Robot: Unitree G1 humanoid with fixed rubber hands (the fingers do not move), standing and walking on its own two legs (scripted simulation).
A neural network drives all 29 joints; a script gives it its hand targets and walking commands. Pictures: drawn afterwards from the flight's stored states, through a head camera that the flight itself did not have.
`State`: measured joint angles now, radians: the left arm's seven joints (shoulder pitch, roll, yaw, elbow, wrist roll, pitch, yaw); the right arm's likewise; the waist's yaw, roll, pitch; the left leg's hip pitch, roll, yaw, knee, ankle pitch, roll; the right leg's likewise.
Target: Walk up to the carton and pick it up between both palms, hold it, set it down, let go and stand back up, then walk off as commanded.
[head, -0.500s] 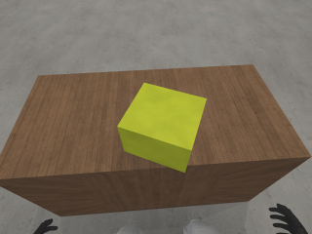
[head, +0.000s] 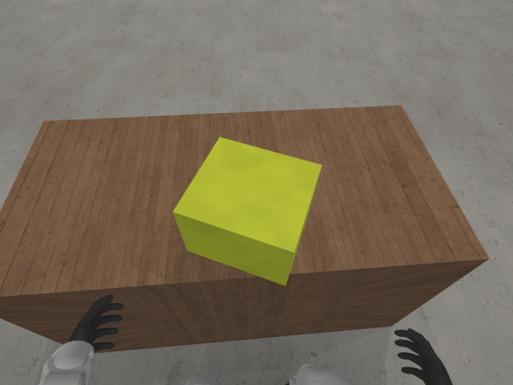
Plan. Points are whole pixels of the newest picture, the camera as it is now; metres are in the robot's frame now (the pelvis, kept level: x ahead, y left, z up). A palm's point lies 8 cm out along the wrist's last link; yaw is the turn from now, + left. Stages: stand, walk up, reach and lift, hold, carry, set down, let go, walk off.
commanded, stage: reach and lift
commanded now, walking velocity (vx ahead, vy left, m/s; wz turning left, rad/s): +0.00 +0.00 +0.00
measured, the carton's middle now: (251, 209) +0.45 +0.02 -0.08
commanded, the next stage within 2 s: none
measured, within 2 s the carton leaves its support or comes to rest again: neither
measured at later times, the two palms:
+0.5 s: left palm (83, 327) +0.21 +0.28 -0.04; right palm (404, 373) +0.14 -0.19 -0.05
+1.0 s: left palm (82, 308) +0.23 +0.28 -0.01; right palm (370, 353) +0.16 -0.14 -0.02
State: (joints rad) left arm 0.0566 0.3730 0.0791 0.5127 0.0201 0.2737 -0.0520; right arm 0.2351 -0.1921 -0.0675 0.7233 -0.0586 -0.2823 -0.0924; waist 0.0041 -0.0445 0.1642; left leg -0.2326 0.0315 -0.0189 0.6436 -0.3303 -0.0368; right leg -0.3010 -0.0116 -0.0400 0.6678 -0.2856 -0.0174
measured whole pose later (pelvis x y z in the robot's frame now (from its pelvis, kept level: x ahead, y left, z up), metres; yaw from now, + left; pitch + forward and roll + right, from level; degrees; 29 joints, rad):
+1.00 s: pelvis +0.01 +0.02 +0.01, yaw +0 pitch -5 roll +0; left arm 0.10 0.39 0.07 0.43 -0.18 -0.13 -0.20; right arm 0.34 0.04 0.13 0.45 0.01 -0.49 -0.30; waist 0.00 -0.06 0.16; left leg -0.16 0.03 -0.02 0.54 -0.29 -0.03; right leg -0.21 -0.01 -0.04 0.52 -0.23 -0.01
